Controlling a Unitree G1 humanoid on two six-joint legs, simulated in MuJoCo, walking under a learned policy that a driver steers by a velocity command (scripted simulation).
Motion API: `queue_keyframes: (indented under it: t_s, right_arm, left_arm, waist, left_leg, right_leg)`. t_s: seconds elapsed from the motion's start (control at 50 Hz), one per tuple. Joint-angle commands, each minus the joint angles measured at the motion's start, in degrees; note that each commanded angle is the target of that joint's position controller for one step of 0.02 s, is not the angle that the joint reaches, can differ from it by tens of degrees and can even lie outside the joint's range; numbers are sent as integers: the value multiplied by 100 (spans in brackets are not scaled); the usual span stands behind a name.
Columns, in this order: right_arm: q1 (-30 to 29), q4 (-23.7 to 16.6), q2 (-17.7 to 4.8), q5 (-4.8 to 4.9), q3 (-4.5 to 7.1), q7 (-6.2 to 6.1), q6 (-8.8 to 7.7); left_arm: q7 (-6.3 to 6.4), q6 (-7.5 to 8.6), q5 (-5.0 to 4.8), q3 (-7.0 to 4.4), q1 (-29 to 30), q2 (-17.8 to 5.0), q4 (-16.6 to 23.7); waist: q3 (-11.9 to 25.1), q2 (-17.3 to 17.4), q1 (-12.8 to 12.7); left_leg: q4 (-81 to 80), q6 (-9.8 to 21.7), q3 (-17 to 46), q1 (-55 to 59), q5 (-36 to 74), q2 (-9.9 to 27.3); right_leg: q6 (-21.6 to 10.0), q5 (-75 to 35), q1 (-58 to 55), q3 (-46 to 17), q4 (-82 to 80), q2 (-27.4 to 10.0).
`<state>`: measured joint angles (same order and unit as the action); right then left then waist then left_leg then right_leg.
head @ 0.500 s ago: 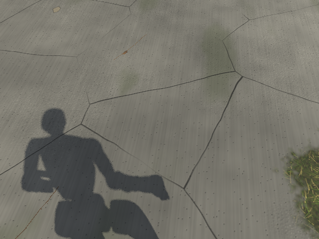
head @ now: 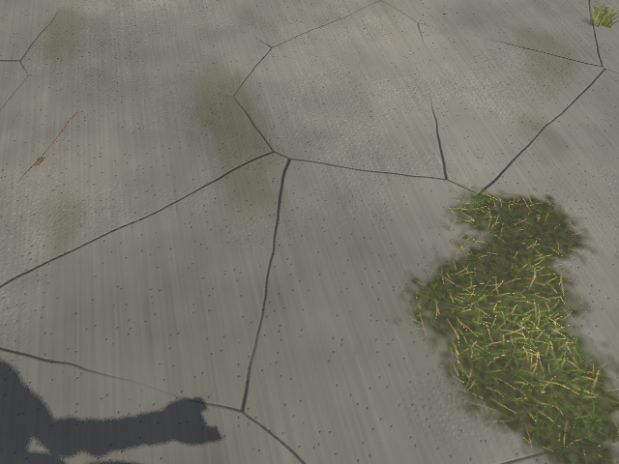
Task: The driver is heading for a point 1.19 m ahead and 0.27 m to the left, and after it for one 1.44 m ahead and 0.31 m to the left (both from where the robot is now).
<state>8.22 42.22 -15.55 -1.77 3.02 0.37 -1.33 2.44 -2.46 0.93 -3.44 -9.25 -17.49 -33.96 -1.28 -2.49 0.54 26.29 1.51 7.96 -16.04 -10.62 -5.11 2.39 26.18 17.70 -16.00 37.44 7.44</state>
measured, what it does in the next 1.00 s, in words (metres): steps on the spot: right foot, then left foot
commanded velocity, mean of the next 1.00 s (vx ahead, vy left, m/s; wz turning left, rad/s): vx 0.00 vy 0.00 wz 0.23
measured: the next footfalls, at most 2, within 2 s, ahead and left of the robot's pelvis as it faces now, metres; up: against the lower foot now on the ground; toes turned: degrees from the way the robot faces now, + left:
right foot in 0.32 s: +0.06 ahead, -0.12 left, +0.00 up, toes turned +24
left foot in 0.74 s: -0.01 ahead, +0.14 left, +0.00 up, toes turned +23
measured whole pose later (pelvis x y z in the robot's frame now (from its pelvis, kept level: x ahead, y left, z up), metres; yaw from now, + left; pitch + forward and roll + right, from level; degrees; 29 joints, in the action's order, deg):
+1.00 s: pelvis +0.01 +0.00 +0.00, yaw +14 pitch +1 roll +1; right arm 5.0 36.9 -15.1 -0.9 3.6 -2.6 1.2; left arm 0.3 -4.2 -1.4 -4.7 -14.9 -18.8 -40.7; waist -4.2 -1.0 -2.3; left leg 25.7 -0.5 -8.4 -11.7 -14.9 3.4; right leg 5.9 23.9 28.1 2.2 56.6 -4.1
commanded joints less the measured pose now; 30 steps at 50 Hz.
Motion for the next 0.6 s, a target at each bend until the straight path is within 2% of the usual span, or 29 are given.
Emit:
queue_keyframes:
  t_s: [0.02, 0.04, 0.06, 0.1, 0.16, 0.24, 0.28, 0.3, 0.32, 0.34, 0.36, 0.38, 0.4, 0.42, 0.44, 0.48, 0.52, 0.54, 0.56, 0.6]
  right_arm:
    - [-526, -536, -829, 220, 122, -22, -14]
    - [-368, -530, -1199, 293, 252, -69, 43]
    - [-165, -522, -1381, 294, 323, -116, 97]
    - [53, -542, -1308, 309, 364, -166, 160]
    - [160, -601, -1178, 349, 415, -234, 256]
    - [123, -734, -1178, 379, 509, -293, 384]
    - [0, -820, -1163, 442, 523, -305, 412]
    - [-111, -877, -1112, 502, 503, -317, 420]
    - [144, -861, -902, 495, 440, -324, 431]
    - [546, -880, -569, 412, 349, -304, 423]
    - [599, -908, -1121, 386, 523, -285, 351]
    - [676, -813, -1459, 363, 621, -264, 350]
    - [778, -687, -1465, 348, 645, -269, 388]
    - [856, -611, -1295, 313, 616, -285, 442]
    - [906, -631, -1149, 309, 567, -263, 476]
    - [605, -844, -1046, 364, 493, -221, 469]
    - [240, -1077, -929, 384, 400, -170, 428]
    - [45, -1178, -827, 334, 336, -158, 404]
    - [-44, -1257, -722, 279, 283, -151, 385]
    - [-27, -1264, -538, 201, 181, -155, 363]
  left_arm:
    - [24, 135, 53, -256, -35, -727, 221]
    - [20, 159, 14, -281, 52, -734, 257]
    - [5, 198, -57, -279, 116, -680, 251]
    - [10, 252, -136, -256, 186, -522, 226]
    - [0, 333, -176, -237, 315, -364, 171]
    - [-118, 448, -245, -254, 256, -361, 23]
    - [-165, 477, -256, -301, 14, -434, -121]
    - [-162, 476, -248, -341, -207, -490, -244]
    - [-139, 442, -210, -399, -236, -691, -285]
    - [-115, 372, -35, -427, 58, -1114, -132]
    - [-149, 398, 262, -414, 274, -1023, -24]
    - [-124, 424, 226, -340, 601, -773, 73]
    - [-82, 423, 128, -278, 789, -553, 93]
    - [-27, 404, 33, -236, 802, -469, 100]
    - [11, 381, -26, -197, 786, -423, 84]
    - [52, 335, 15, -166, 522, -435, 55]
    - [74, 267, 45, -186, 204, -516, -11]
    - [55, 237, 43, -206, -65, -597, -99]
    - [14, 214, 23, -228, -233, -707, -189]
    - [-103, 206, -37, -242, -175, -829, -264]
  waist:
    - [146, 1134, -156]
    - [70, 1124, -69]
    - [58, 1061, -18]
    - [145, 1121, 37]
    - [483, 1250, 65]
    - [816, 1355, 25]
    - [849, 1357, -121]
    - [836, 1297, -265]
    - [952, 866, -149]
    - [845, -807, 187]
    - [474, -1044, 160]
    - [249, -649, 273]
    - [142, -374, 306]
    - [143, -331, 278]
    - [51, -446, 230]
    - [-15, -469, 34]
    - [-1, -473, -223]
    - [72, -393, -382]
    - [156, -307, -422]
    - [284, -264, -344]
  left_leg:
    - [-987, 908, 2226, 433, -94, 1390]
    - [-930, 904, 2408, 562, -144, 1381]
    - [-903, 908, 2480, 634, -33, 1337]
    - [-842, 889, 2496, 881, 267, 1200]
    - [-685, 867, 2545, 1231, 979, 1055]
    - [-555, 836, 2790, 1253, 1630, 993]
    - [-465, 708, 2895, 994, 1403, 883]
    - [-321, 523, 2776, 612, 993, 696]
    - [217, 238, 2385, -133, -345, 332]
    - [1460, -56, 1277, -1338, -2069, -528]
    - [2513, -306, 950, -1743, -2490, -285]
    - [3206, -438, 727, -1692, -2119, 29]
    - [3469, -508, 575, -1705, -1677, 121]
    - [3855, -564, 480, -1848, -1319, 153]
    - [4253, -636, 323, -2030, -1142, 231]
    - [4447, -787, -131, -2318, -926, 485]
    - [4054, -935, -396, -2599, -793, 756]
    - [3847, -981, -395, -2520, -942, 786]
    - [3620, -982, -349, -2384, -1137, 764]
    - [2974, -893, -326, -1872, -1399, 682]
  right_leg:
    - [344, 50, 305, 513, 281, -451]
    - [390, 102, 553, 614, 547, -397]
    - [403, 242, 692, 705, 816, -306]
    - [393, 327, 885, 763, 908, -217]
    - [356, 148, 785, 752, 621, -133]
    - [255, -264, 126, 738, -361, -54]
    - [174, -858, -447, 770, -1273, -106]
    - [93, -1571, -1012, 874, -2018, -248]
    - [-139, -1941, -1852, 490, -2205, -906]
    - [-825, -2535, -2213, -904, -2197, -2213]
    - [-1390, -3008, -1343, -1385, -2223, -2939]
    - [-1424, -3045, -1090, -864, -2186, -2803]
    - [-1210, -2719, -995, -255, -2097, -2373]
    - [-1080, -2559, -1103, 93, -2000, -2112]
    - [-1095, -3080, -1106, 417, -1913, -2023]
    - [-1272, -3747, -1233, 903, -1913, -1961]
    - [-1429, -4011, -1653, 1069, -1925, -2049]
    - [-1566, -4332, -1772, 931, -1888, -2130]
    - [-1684, -4596, -1877, 839, -1843, -2217]
    - [-1781, -4824, -1833, 845, -1773, -2250]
